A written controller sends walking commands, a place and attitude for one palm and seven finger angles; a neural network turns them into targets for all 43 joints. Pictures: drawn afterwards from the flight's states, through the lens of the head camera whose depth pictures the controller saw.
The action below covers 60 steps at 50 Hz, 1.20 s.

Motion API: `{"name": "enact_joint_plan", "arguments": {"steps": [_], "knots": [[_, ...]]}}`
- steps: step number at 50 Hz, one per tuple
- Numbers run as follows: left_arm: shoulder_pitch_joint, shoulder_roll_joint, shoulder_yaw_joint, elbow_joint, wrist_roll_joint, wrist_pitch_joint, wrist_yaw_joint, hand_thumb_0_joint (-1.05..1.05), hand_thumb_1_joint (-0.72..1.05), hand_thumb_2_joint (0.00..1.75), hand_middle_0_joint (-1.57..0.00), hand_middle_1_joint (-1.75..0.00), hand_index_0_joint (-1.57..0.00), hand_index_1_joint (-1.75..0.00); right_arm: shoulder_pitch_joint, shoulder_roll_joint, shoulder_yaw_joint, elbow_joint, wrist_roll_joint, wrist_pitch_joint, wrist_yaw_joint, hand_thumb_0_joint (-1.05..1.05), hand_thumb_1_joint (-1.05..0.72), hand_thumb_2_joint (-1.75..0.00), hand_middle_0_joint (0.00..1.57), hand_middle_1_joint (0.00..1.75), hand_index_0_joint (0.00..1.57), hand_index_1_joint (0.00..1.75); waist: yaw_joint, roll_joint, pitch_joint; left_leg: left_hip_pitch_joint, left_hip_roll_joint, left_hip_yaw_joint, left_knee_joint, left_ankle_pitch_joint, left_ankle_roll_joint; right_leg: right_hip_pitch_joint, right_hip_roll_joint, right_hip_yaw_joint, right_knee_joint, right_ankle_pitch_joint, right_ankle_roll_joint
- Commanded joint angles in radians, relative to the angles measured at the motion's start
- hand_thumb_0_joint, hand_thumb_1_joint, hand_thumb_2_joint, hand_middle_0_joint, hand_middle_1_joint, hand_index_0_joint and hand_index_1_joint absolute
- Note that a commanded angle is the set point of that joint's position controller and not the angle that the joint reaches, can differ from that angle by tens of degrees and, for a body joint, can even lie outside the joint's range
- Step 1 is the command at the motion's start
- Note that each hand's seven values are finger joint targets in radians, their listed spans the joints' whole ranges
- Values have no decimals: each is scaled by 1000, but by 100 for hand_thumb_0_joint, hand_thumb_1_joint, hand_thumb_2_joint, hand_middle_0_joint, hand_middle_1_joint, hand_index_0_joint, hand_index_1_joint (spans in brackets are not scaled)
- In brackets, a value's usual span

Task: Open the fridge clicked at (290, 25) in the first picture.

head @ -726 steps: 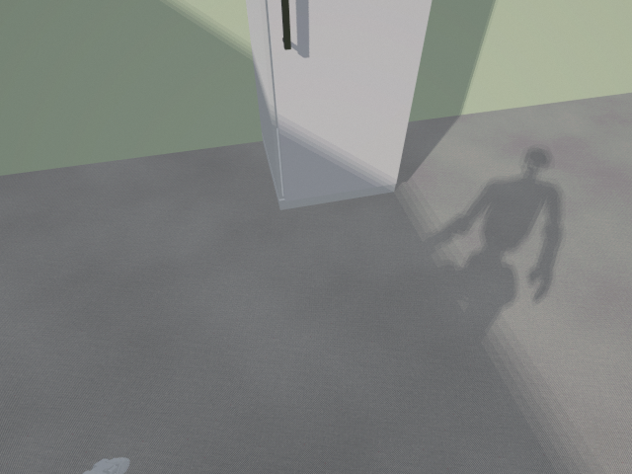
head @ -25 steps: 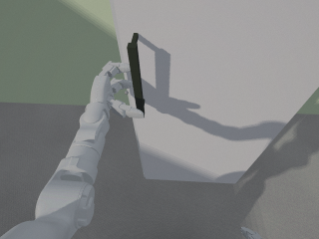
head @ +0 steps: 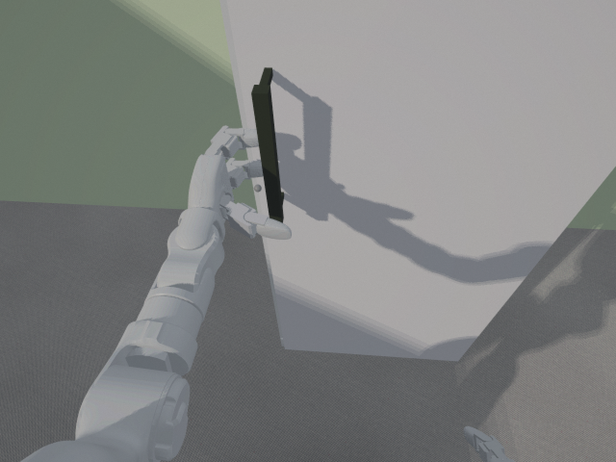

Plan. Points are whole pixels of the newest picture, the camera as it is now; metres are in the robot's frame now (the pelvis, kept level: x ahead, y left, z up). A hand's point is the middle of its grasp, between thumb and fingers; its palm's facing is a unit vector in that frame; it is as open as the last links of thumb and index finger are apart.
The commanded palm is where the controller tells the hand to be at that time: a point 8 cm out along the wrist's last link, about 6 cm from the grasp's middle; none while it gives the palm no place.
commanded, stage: slide the fingers in behind the handle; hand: left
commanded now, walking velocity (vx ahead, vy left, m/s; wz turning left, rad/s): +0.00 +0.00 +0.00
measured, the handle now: (272, 156) +0.50 +0.06 +0.13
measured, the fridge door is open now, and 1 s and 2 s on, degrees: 0 0 0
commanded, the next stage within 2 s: grip the handle and tug to test in 1.24 s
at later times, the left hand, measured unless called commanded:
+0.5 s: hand (275, 188) +0.43 +0.05 +0.13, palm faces -0.11 -0.99 -0.01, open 14.0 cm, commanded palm +0.41 +0.10 +0.13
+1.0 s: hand (285, 185) +0.44 +0.04 +0.13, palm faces -0.09 -1.00 -0.02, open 14.1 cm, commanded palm +0.41 +0.09 +0.13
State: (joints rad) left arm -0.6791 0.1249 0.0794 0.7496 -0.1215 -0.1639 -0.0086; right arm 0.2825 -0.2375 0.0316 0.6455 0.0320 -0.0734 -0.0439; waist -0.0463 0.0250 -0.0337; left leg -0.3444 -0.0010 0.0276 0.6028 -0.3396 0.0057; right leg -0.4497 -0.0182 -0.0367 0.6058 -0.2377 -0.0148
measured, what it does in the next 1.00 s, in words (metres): stands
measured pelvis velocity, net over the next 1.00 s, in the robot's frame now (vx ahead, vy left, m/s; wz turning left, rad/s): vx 0.01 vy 0.00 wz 0.00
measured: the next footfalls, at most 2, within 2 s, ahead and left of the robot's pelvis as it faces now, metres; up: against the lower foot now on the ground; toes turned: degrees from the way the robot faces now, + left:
none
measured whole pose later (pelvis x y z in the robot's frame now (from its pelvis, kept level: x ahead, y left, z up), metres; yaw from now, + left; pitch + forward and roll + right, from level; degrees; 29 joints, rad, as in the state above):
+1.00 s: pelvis +0.01 +0.00 +0.00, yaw +0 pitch +6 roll +1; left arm -0.69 0.05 0.02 0.72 -0.09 -0.15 0.08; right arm 0.30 -0.22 0.02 0.65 0.01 -0.06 -0.03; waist -0.05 0.03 -0.04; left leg -0.35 0.00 0.03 0.59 -0.35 0.00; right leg -0.46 -0.02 -0.03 0.60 -0.25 -0.02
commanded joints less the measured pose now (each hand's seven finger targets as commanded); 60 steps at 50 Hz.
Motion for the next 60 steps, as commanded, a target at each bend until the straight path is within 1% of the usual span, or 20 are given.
{"name": "enact_joint_plan", "arguments": {"steps": [1,5,10,15,16,19,25,27,31,33,34,36,39,41,44,48,52,54,56,60], "knots": [[-495,91,8,-201,-10,-87,-8,0,-50,30,-30,-120,-30,-120,3,-110,-43,-109,2,-48,-4,0,-90,-90,20,30,20,30,-13,-72,-318,23,-18,-7,-86,172,17,226,20,8,-60,203,-6],[-456,100,29,-172,-11,-81,-3,0,-50,30,-30,-120,-30,-120,6,-112,-42,-116,0,-45,0,0,-90,-90,20,30,20,30,-2,-111,-315,-5,-17,-5,-86,182,16,243,18,6,-55,222,-3],[-464,119,47,-213,0,-89,16,0,-50,30,-30,-120,-30,-120,8,-109,-47,-121,-2,-40,4,0,-90,-90,20,30,20,30,1,-92,-335,-1,-17,2,-79,191,18,254,18,16,-55,235,-2],[-455,60,-9,-279,1,-99,17,0,-50,30,-30,-120,-30,-120,5,-102,-50,-124,-2,-44,8,0,-90,-90,20,30,20,30,1,-55,-357,32,-14,-2,-80,227,14,250,22,6,-45,261,-7],[-478,44,-23,-280,1,-95,19,0,-50,30,-30,-120,-30,-120,10,-101,-51,-118,-3,-47,7,0,-90,-90,20,30,20,30,-14,-66,-347,40,-13,-2,-79,224,14,236,24,4,-49,259,-5],[-431,76,10,-242,3,-77,30,0,-50,30,-30,-120,-30,-120,18,-111,-53,-109,-5,-41,5,0,-90,-90,20,30,20,30,-5,-131,-325,16,-11,-6,-89,207,16,248,24,0,-59,236,-2],[-469,41,-21,-270,13,-71,53,0,-50,30,-30,-120,-30,-120,9,-100,-49,-109,-6,-40,8,0,-90,-90,20,30,20,30,-8,-73,-312,27,-13,-4,-93,198,15,231,23,4,-64,221,-5],[-467,62,2,-252,12,-67,61,0,-50,30,-30,-120,-30,-120,14,-104,-51,-105,-8,-38,6,0,-90,-90,20,30,20,30,-8,-116,-320,15,-13,-1,-92,195,16,246,24,6,-66,225,-2],[-461,30,-22,-263,23,-70,66,0,-50,30,-30,-120,-30,-120,15,-97,-51,-108,-10,-36,9,0,-90,-90,20,30,20,30,-6,-69,-340,36,-14,0,-87,231,12,241,22,3,-55,257,-7],[-449,5,-35,-264,17,-67,70,0,-50,30,-30,-120,-30,-120,13,-96,-52,-111,-10,-37,12,0,-90,-90,20,30,20,30,-8,-83,-337,33,-14,5,-84,229,13,239,23,3,-58,264,-4],[-431,18,-24,-231,21,-63,73,0,-50,30,-30,-120,-30,-120,18,-100,-53,-108,-11,-33,11,0,-90,-90,20,30,20,30,-7,-131,-324,22,-11,-1,-86,233,14,247,24,-1,-58,263,-3],[-478,2,-41,-253,22,-60,78,0,-50,30,-30,-120,-30,-120,13,-96,-52,-111,-11,-31,11,0,-90,-90,20,30,20,30,-16,-92,-323,28,-13,5,-85,213,15,229,22,5,-63,250,-1],[-481,20,-33,-244,36,-64,87,0,-50,30,-30,-120,-30,-120,20,-99,-55,-108,-14,-27,10,0,-90,-90,20,30,20,30,-11,-121,-337,26,-13,-1,-85,216,17,242,22,3,-60,245,-3],[-476,-10,-51,-255,29,-62,82,0,-50,30,-30,-120,-30,-120,15,-92,-53,-112,-13,-28,11,0,-90,-90,20,30,20,30,-13,-88,-354,37,-15,6,-77,238,16,244,22,7,-55,279,-3],[-471,-26,-68,-251,31,-63,81,0,-50,30,-30,-120,-30,-120,20,-95,-54,-112,-14,-25,13,0,-90,-90,20,30,20,30,-14,-109,-346,41,-11,-3,-80,260,14,243,23,-4,-49,287,-6],[-481,-52,-90,-266,29,-64,79,0,-50,30,-30,-120,-30,-120,15,-89,-52,-111,-13,-27,15,0,-90,-90,20,30,20,30,-19,-80,-336,46,-13,-1,-80,242,13,226,24,-2,-53,275,-6],[-445,-34,-75,-269,26,-62,79,0,-50,30,-30,-120,-30,-120,15,-92,-53,-113,-14,-26,15,0,-90,-90,20,30,20,30,-15,-123,-350,42,-13,2,-77,261,16,251,24,0,-53,303,-3],[-458,-29,-74,-267,26,-61,80,0,-50,30,-30,-120,-30,-120,17,-94,-55,-113,-14,-25,14,0,-90,-90,20,30,20,30,-17,-122,-337,44,-11,1,-80,263,17,250,22,-2,-55,300,-3],[-433,7,-39,-290,29,-61,81,0,-50,30,-30,-120,-30,-120,10,-94,-53,-115,-13,-22,14,0,-90,-90,20,30,20,30,1,-87,-361,46,-14,4,-82,269,15,266,22,4,-51,305,-7],[-414,-25,-64,-283,22,-51,78,0,-50,30,-30,-120,-30,-120,6,-92,-52,-119,-13,-20,15,0,-90,-90,20,30,20,30,-6,-116,-335,41,-11,1,-86,269,16,261,23,-2,-56,305,-5]]}}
